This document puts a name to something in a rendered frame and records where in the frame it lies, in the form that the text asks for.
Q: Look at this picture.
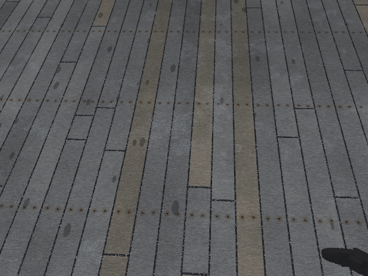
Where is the robot right hand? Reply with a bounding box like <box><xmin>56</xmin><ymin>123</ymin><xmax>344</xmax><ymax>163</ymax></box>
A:
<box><xmin>321</xmin><ymin>248</ymin><xmax>368</xmax><ymax>276</ymax></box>

